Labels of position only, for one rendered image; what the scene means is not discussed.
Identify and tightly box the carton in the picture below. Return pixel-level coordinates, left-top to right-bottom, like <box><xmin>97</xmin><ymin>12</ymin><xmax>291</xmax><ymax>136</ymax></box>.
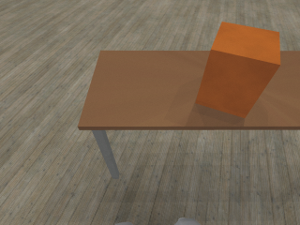
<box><xmin>195</xmin><ymin>22</ymin><xmax>281</xmax><ymax>118</ymax></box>

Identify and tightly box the table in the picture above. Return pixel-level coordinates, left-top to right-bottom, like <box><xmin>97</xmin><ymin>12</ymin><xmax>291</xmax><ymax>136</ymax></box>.
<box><xmin>78</xmin><ymin>51</ymin><xmax>300</xmax><ymax>179</ymax></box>

